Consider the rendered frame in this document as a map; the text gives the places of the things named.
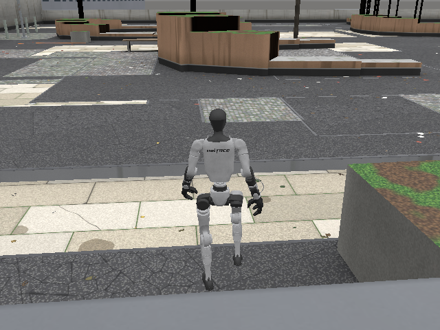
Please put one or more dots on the robot left forearm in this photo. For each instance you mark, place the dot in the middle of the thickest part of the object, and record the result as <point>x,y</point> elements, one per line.
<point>187,180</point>

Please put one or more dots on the left robot thigh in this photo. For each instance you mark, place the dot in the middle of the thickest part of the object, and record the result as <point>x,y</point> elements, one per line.
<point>203,214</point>

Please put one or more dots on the humanoid robot torso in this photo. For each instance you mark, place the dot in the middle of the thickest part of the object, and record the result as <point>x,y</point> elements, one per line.
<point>219,166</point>

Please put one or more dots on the left robot upper arm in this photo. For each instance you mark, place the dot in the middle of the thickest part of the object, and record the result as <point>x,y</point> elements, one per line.
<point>197,145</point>

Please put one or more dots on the robot right hand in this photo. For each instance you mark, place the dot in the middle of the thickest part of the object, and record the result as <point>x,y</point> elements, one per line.
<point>259,205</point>

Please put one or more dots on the right robot upper arm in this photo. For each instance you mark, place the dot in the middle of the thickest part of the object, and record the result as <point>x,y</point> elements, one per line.
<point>240,145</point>

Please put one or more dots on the robot left hand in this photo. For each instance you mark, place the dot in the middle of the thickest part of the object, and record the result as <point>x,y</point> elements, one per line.
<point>191,190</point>

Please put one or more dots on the robot right forearm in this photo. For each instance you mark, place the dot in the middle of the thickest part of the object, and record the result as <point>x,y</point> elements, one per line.
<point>252,185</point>

